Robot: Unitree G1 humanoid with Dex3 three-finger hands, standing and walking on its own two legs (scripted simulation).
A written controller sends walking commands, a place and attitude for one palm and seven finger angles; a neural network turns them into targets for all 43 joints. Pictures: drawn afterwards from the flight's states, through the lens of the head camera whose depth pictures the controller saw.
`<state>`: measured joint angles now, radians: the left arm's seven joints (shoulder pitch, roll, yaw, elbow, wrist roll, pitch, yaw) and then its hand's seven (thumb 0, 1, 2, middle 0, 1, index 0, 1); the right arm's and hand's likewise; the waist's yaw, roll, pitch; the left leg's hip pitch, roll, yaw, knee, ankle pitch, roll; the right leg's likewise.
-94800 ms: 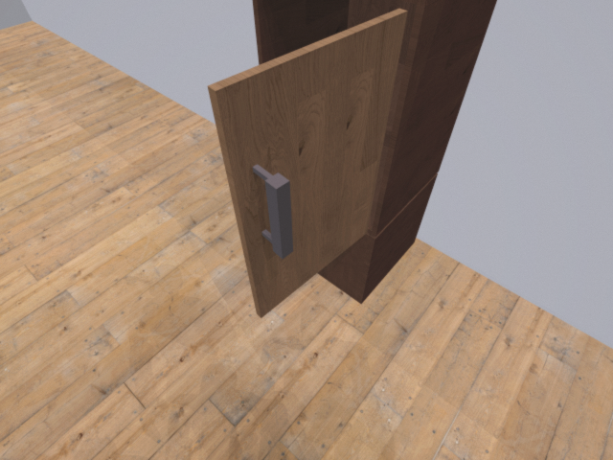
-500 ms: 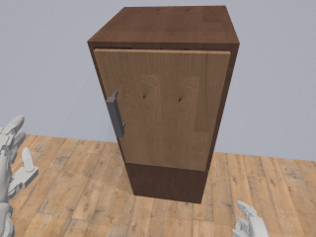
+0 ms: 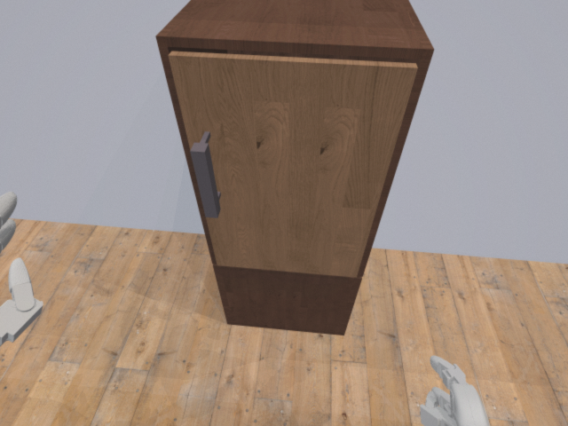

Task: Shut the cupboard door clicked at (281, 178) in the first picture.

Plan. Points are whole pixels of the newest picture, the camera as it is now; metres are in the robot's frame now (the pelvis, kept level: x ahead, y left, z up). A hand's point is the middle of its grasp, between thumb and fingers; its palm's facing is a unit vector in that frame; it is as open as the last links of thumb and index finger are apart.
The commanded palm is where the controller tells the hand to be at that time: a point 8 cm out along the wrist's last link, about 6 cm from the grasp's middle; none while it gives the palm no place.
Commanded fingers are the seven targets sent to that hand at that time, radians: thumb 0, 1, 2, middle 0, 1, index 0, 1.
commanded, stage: step back with the hand held close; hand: left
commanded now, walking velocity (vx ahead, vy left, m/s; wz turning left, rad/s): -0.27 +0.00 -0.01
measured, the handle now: (209, 175) +0.57 +0.19 +0.02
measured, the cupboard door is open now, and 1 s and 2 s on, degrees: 0 0 0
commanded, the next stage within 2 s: stop stepping back and stand still in 0.74 s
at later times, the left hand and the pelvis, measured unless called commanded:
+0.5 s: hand out of the picture +0.13 +0.28 +0.17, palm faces +0.48 -0.77 -0.42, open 7.4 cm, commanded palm +0.06 +0.31 +0.18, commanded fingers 0.00 0.90 0.90 -0.20 -0.30 -0.20 -0.30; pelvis -0.06 +0.01 -0.01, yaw +3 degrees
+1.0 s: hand out of the picture +0.05 +0.25 +0.18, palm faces +0.37 -0.80 -0.47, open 7.4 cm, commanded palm +0.01 +0.30 +0.18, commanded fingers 0.00 0.90 0.90 -0.20 -0.30 -0.20 -0.30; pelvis -0.13 +0.00 -0.01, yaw -1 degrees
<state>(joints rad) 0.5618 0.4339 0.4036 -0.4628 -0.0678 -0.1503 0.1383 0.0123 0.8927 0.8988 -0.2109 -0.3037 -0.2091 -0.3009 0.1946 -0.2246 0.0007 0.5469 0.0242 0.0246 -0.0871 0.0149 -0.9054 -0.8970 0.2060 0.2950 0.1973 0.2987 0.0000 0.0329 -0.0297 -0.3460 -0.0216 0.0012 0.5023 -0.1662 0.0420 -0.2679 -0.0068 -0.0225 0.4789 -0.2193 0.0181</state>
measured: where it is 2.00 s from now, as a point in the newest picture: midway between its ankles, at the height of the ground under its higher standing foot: outside the picture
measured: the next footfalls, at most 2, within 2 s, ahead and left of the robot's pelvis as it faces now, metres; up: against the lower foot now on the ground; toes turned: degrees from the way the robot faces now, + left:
right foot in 0.72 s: -0.14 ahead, -0.08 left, +0.00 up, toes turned +0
left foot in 1.02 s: -0.05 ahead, +0.11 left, +0.00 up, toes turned -2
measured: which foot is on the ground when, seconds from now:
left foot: down 0.00-0.90, up 0.92-1.00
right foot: down 0.00-0.48, up 0.50-0.70, down 0.72-1.00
